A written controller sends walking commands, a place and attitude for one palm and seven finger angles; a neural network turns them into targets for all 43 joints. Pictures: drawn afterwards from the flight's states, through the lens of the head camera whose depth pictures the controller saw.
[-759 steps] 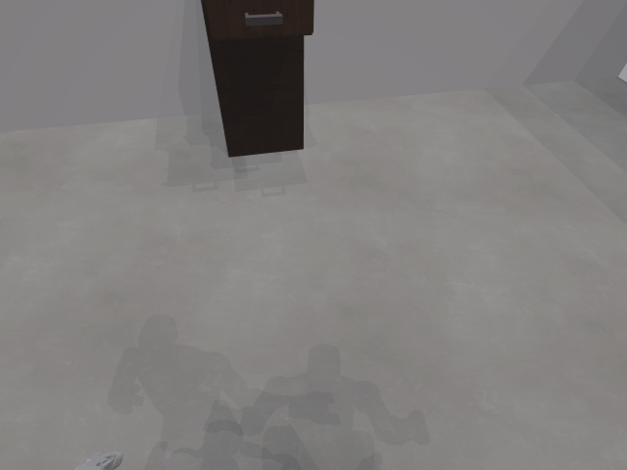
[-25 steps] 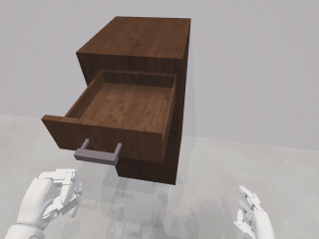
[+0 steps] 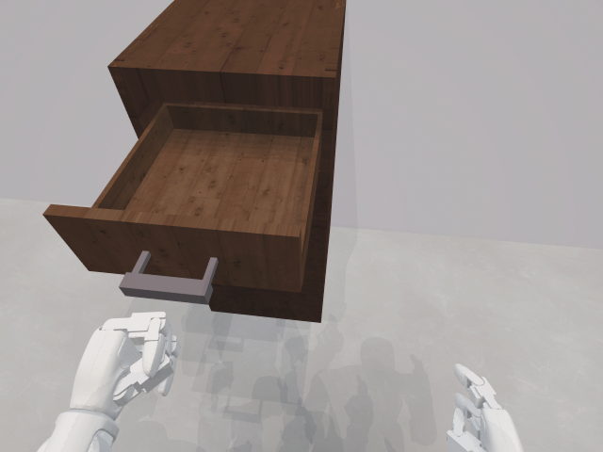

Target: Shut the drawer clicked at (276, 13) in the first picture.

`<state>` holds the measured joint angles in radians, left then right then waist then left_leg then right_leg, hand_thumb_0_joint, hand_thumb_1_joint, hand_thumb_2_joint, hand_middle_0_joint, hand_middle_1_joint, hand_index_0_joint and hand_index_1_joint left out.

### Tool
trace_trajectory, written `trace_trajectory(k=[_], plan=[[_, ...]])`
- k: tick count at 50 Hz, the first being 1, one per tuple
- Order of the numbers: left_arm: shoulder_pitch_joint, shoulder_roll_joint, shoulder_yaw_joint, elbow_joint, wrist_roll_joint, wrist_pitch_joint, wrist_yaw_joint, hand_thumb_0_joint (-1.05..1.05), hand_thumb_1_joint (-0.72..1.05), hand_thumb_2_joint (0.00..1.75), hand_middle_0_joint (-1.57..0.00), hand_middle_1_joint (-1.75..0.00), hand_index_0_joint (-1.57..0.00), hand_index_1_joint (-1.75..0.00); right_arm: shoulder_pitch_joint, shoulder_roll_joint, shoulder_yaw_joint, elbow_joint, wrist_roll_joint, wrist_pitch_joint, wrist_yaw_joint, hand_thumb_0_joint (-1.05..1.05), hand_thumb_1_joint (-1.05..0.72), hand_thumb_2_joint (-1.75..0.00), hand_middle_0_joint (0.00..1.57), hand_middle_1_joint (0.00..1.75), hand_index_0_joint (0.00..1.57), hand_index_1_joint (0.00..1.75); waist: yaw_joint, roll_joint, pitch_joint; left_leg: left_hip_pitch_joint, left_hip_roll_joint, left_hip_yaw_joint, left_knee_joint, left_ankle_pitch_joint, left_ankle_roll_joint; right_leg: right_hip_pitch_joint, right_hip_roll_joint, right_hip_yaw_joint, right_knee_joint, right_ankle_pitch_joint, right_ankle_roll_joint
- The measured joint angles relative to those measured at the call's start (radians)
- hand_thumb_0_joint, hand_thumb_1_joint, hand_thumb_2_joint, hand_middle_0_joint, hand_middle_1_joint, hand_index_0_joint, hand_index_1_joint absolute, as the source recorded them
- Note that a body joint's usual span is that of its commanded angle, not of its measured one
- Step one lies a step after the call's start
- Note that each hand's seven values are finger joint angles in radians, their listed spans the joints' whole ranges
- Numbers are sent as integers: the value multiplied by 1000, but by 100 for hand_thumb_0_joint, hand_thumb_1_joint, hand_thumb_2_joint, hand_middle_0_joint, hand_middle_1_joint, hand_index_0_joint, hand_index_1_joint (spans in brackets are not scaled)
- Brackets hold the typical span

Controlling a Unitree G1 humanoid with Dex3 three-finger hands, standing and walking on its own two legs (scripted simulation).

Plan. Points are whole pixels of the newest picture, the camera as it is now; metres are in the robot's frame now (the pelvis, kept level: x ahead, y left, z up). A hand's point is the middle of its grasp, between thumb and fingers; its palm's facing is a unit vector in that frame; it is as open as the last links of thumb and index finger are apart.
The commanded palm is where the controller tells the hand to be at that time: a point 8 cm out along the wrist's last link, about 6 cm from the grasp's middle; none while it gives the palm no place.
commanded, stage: bring the fist close to the handle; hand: left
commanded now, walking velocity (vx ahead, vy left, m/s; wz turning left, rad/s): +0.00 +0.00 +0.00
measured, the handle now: (172, 274) +0.34 +0.21 +0.04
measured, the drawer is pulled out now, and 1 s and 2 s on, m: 0.30 0.30 0.19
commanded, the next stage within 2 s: push the drawer shut in 0.76 s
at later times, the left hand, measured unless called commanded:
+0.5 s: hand (190, 351) +0.23 +0.16 +0.04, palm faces -0.07 -1.00 -0.05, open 3.3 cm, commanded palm +0.21 +0.22 +0.04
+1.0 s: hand (190, 348) +0.24 +0.16 +0.04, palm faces -0.06 -1.00 -0.06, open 3.3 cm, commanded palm +0.22 +0.22 +0.04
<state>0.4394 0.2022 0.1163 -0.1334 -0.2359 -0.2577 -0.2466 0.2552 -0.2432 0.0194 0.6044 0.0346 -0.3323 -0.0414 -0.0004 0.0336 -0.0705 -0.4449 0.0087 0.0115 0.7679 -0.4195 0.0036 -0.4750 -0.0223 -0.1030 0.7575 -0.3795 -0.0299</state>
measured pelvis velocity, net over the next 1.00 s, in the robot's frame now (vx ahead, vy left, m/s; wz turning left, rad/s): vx -0.01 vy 0.00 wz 0.00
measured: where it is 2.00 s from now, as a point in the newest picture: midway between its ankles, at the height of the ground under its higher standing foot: outside the picture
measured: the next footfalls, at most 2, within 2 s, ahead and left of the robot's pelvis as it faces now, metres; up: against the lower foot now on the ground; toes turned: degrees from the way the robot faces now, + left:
none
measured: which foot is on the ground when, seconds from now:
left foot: down 0.00-1.00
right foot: down 0.00-1.00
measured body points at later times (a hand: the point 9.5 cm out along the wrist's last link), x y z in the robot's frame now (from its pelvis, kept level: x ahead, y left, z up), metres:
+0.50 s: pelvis +0.00 +0.00 -0.02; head +0.04 +0.00 +0.43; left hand +0.23 +0.21 +0.04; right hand +0.16 -0.23 -0.10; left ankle -0.02 +0.12 -0.71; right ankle +0.00 -0.10 -0.71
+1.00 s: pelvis -0.01 +0.00 -0.02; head +0.04 -0.01 +0.43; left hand +0.24 +0.21 +0.04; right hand +0.16 -0.24 -0.10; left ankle -0.02 +0.12 -0.71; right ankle +0.00 -0.10 -0.71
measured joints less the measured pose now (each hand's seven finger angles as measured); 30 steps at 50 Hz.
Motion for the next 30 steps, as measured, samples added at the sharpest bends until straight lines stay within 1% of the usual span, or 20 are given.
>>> trace_trajectory(k=[7,12,19,24,30], plan=[[-33,-11,-33,36,19,-32,20,2,90,90,-140,-160,-140,-160,-6,7,7,-20,-7,34,7,2,-90,-90,21,30,20,30,-4,-1,-5,-58,-5,2,52,-21,6,-57,-7,2,49,-18,5],[-87,-10,-41,84,29,-49,34,2,90,90,-140,-160,-140,-160,-10,5,10,-31,-10,58,11,2,-90,-90,21,30,20,30,-6,-3,-8,-105,-6,1,91,-34,8,-103,-11,2,85,-30,6],[-124,-13,-43,130,34,-74,41,2,90,90,-140,-160,-140,-160,-7,3,5,-43,-12,94,19,2,-90,-90,21,30,20,30,-13,-6,-24,-158,-5,5,131,-50,8,-158,-11,7,127,-45,6],[-127,-8,-38,134,32,-79,47,2,90,90,-140,-160,-140,-160,-4,1,0,-50,-11,117,21,2,-90,-90,21,30,20,30,-17,-7,-27,-180,-1,6,152,-59,6,-181,-8,9,147,-52,4],[-111,7,-13,126,13,-92,41,2,90,90,-140,-160,-140,-160,1,-1,-2,-52,-6,135,18,2,-91,-90,20,30,20,30,-21,-5,-33,-181,3,3,152,-59,3,-181,-4,5,145,-52,0]])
